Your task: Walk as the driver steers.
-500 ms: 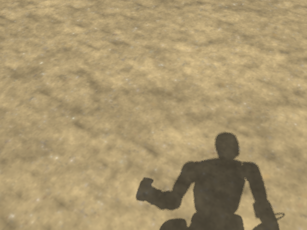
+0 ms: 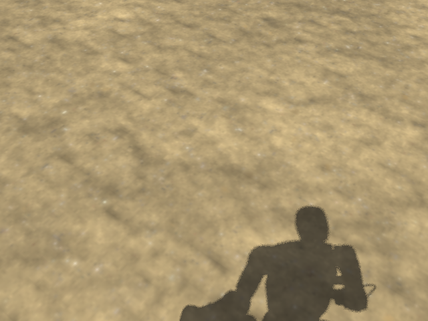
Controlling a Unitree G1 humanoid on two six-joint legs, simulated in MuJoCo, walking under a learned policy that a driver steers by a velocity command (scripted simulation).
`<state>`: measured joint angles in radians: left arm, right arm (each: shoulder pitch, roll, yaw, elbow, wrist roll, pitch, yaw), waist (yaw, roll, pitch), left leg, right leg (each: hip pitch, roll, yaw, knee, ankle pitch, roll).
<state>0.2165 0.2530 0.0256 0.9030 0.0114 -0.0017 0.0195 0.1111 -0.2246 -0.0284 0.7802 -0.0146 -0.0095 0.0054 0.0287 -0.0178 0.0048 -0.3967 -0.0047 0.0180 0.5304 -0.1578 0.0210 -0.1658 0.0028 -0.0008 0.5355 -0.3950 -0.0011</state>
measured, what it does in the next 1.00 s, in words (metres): lifts its right foot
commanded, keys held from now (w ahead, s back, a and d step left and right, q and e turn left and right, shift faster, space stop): no key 0.64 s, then w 0.28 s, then no key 0.08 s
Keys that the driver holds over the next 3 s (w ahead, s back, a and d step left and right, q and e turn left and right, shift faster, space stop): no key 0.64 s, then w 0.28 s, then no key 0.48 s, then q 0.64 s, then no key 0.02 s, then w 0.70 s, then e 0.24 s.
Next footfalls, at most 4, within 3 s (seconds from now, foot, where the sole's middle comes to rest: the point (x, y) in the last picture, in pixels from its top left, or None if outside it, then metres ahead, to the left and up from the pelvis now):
1.28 right None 0.28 -0.10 -0.77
1.76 left None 0.14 0.14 -0.77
2.30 right None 0.27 -0.05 -0.77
2.74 left None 0.46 0.33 -0.77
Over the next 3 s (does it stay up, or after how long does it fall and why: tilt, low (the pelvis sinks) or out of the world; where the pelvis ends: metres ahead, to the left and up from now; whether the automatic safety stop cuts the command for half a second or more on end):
stays up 0.43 0.22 0.02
